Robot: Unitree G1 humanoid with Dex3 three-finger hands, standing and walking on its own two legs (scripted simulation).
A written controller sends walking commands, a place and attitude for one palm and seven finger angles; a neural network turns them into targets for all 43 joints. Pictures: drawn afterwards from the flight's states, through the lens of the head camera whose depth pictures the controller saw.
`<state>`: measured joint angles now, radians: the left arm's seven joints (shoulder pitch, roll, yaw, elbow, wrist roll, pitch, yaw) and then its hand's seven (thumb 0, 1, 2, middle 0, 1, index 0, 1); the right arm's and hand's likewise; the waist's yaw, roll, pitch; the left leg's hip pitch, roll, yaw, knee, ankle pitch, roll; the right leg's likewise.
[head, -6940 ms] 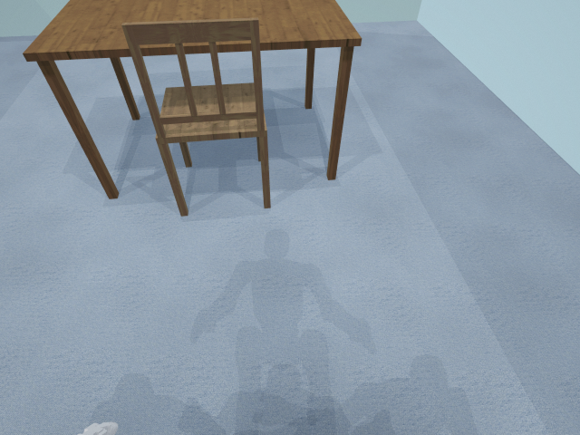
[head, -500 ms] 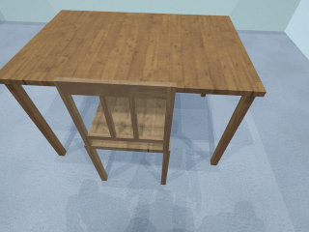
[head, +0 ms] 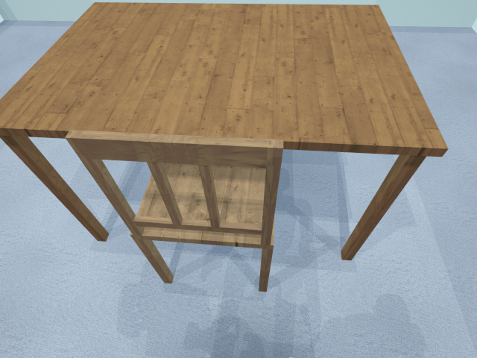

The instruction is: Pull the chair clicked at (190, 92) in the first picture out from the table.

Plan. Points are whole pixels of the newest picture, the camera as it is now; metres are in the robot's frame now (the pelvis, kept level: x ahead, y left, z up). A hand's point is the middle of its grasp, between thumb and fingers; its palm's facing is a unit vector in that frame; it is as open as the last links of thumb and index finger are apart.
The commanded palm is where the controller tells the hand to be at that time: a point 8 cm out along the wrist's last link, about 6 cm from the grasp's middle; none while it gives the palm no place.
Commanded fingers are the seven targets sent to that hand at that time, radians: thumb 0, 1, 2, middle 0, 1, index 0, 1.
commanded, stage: come to a stop and stand still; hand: left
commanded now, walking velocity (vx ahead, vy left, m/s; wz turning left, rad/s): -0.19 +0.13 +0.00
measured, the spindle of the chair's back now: (167, 194) +0.47 +0.20 -0.09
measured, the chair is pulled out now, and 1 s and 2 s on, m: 0.00 0.00 0.00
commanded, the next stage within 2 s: look again from close up in 1.12 s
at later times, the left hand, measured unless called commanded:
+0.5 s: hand out of the picture +0.04 +0.18 -0.16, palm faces +0.03 -0.97 -0.23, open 7.4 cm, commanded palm none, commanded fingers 0.00 0.90 0.90 -0.20 -0.30 -0.20 -0.30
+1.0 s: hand out of the picture +0.06 +0.22 -0.15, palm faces -0.02 -0.97 -0.23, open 7.4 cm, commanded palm none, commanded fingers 0.00 0.90 0.90 -0.20 -0.30 -0.20 -0.30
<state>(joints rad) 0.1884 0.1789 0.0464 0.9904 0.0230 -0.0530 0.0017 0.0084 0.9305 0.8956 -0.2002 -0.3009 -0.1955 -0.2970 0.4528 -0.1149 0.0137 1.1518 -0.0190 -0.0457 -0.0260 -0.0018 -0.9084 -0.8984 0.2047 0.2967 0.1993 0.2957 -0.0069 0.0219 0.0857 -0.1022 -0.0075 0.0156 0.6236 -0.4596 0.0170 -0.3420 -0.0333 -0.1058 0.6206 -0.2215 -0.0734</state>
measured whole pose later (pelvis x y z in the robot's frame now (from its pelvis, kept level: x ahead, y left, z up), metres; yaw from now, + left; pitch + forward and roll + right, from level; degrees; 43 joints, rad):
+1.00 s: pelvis +0.01 +0.04 +0.01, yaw -1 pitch -1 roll +0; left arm 0.29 0.20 0.00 0.97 0.02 0.01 0.04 0.00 0.91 0.90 -0.20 -0.30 -0.20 -0.30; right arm 0.33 -0.16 -0.01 1.03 -0.02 0.01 0.00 0.00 -0.91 -0.90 0.20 0.30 0.20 0.30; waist -0.02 -0.01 0.00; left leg -0.28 0.00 0.04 0.50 -0.20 0.02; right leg -0.25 -0.04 -0.06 0.50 -0.24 0.00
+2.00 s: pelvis +0.04 +0.02 +0.02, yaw -3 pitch -2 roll +0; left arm 0.32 0.16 -0.02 1.07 0.01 -0.02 0.04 0.00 0.91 0.90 -0.20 -0.30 -0.20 -0.30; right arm 0.28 -0.14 0.00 1.15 0.00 -0.02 -0.01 0.00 -0.92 -0.90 0.20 0.30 0.20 0.30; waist 0.00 -0.01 0.01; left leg -0.19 0.02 0.06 0.42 -0.20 0.00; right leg -0.17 -0.01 -0.04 0.43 -0.23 -0.01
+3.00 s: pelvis +0.04 +0.02 +0.02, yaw -4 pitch -1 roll +0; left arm 0.34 0.15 -0.03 1.07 0.01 -0.02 0.04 0.00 0.91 0.90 -0.20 -0.30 -0.20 -0.30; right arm 0.30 -0.12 0.00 1.16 0.00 -0.03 -0.02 0.00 -0.92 -0.90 0.20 0.30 0.20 0.30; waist 0.00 -0.01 0.01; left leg -0.19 0.03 0.07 0.41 -0.21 0.00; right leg -0.18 0.00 -0.03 0.43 -0.23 -0.01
